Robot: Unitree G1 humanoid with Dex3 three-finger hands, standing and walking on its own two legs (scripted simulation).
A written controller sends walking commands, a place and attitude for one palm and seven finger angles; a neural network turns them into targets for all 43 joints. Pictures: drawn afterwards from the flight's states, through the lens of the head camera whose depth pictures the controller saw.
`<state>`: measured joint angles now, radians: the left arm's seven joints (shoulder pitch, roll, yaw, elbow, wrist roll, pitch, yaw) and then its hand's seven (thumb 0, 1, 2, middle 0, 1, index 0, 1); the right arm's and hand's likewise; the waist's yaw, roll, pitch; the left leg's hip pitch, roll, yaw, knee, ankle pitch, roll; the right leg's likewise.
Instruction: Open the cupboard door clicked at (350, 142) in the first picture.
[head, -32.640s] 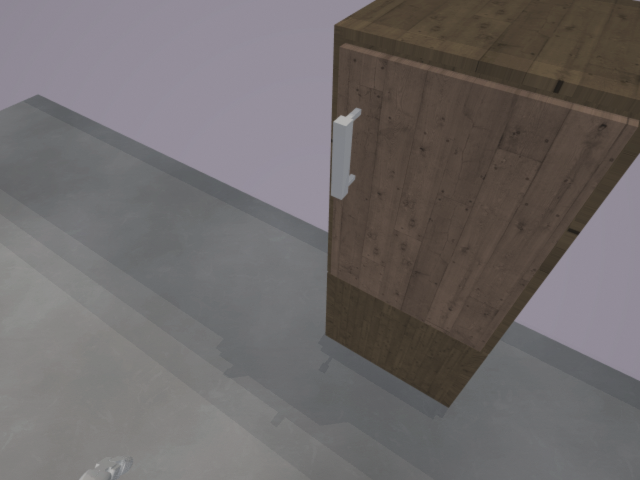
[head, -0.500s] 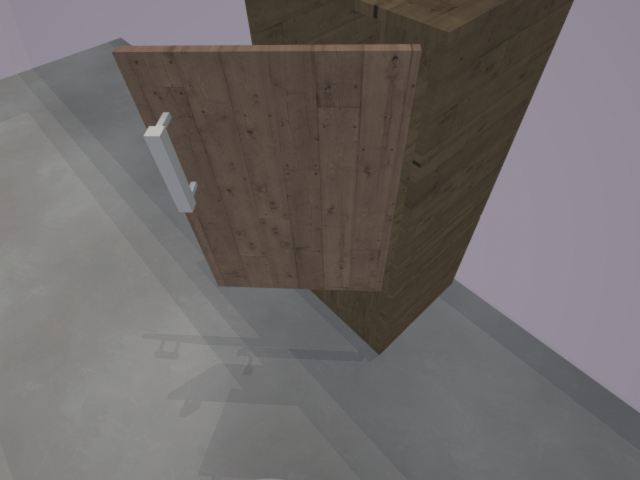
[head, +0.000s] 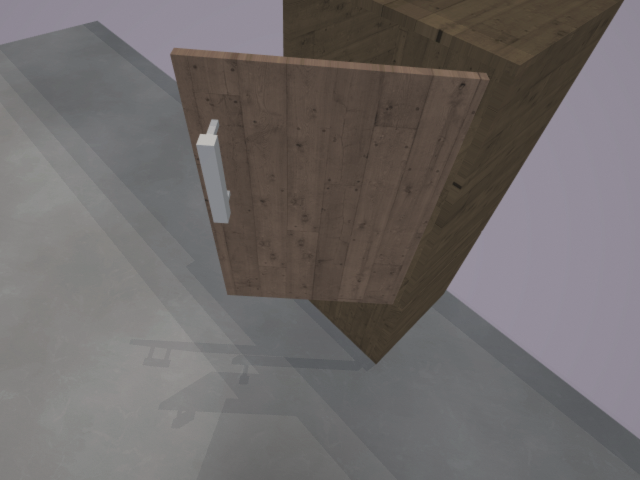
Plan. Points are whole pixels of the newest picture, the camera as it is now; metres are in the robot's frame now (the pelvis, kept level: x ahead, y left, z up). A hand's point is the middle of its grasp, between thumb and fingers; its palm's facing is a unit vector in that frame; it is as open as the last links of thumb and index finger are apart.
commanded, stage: come to a stop and stand still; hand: left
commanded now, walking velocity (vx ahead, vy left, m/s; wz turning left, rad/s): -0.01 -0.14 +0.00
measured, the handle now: (218, 173) +0.52 +0.20 +0.06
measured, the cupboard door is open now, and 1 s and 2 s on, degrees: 44 44 44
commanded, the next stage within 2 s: look again from close up in 0.60 s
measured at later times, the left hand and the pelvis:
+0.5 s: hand out of the picture -0.01 +0.12 -0.18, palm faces +0.06 -0.98 -0.17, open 7.2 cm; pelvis -0.04 -0.05 +0.00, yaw +1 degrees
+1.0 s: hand out of the picture -0.06 +0.14 -0.17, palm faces +0.03 -0.98 -0.20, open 7.4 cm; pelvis -0.05 -0.03 +0.00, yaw +0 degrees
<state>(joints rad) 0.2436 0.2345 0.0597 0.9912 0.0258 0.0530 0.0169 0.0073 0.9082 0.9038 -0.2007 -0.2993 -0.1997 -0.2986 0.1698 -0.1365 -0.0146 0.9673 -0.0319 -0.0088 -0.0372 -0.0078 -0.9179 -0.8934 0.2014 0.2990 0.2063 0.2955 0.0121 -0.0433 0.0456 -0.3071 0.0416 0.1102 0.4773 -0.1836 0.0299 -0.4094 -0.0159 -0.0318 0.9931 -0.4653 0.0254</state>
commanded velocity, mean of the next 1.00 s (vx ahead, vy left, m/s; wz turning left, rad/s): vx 0.00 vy -0.01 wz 0.00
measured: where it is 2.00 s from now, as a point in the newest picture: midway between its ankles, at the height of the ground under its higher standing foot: outside the picture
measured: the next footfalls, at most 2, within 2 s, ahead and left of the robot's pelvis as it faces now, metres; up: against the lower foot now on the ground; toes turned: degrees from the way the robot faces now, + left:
right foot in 0.20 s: +0.00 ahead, -0.13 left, +0.00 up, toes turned -3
left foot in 0.46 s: +0.00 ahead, +0.07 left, +0.00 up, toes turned +3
